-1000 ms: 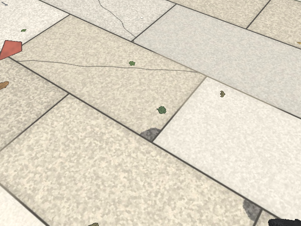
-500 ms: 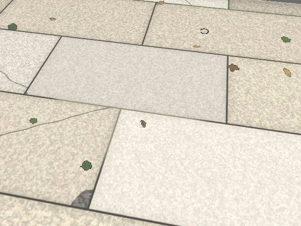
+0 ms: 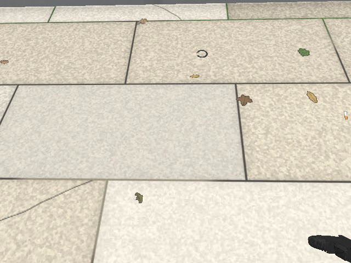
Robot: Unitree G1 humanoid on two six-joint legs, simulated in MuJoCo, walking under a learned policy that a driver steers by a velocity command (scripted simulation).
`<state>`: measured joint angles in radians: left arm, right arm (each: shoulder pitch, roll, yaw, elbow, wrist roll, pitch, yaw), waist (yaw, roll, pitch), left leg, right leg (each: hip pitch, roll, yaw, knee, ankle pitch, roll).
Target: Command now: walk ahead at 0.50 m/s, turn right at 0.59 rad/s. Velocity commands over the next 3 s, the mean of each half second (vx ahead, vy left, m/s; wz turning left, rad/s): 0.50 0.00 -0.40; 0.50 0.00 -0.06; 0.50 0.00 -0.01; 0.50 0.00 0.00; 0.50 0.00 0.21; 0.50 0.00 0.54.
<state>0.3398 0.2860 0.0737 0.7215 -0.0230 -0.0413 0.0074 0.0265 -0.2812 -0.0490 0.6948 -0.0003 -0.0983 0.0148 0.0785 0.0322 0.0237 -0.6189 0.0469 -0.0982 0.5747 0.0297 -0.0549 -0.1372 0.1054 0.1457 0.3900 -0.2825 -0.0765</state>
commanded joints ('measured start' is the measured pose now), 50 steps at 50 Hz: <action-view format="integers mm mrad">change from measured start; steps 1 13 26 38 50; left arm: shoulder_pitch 25 -54 -346 -102 52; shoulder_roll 159 82 57 99 175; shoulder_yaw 45 14 -15 8 31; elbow -47 -120 -199 -82 52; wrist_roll -4 -2 0 25 3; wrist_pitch -3 3 -31 -49 -33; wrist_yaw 9 -6 -48 -35 -8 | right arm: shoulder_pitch -86 199 336 264 -78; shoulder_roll -108 -79 -201 -95 -71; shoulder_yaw -31 -33 -55 -14 6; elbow -88 14 133 83 -19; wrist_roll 9 -12 34 13 15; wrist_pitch -28 -15 24 19 8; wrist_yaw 12 0 -5 -3 31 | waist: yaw -13 -92 -149 -98 -8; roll -132 83 60 -115 -87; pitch -23 -16 27 -69 48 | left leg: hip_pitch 130 479 604 -15 -16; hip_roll -46 189 219 101 35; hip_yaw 18 -189 26 40 72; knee -74 -378 -362 530 -25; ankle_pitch -18 -243 56 -303 28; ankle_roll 17 247 221 50 65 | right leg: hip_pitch -35 -548 -423 -3 107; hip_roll -242 -187 -154 -337 -343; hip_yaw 232 -20 -151 116 -51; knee -46 763 165 -209 -214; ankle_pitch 155 -46 192 276 285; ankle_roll -132 62 36 -184 -120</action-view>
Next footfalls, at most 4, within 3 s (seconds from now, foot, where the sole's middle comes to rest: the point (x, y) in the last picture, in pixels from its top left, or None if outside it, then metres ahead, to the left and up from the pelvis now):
0.10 left None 0.23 0.14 -0.78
0.58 right None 0.45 -0.17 -0.78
1.10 left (204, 184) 0.79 0.00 -0.78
1.66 right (269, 142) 1.03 -0.29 -0.78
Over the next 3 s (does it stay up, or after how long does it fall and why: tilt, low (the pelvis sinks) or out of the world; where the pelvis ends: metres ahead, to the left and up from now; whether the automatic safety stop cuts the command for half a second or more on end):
stays up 1.60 -0.26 0.00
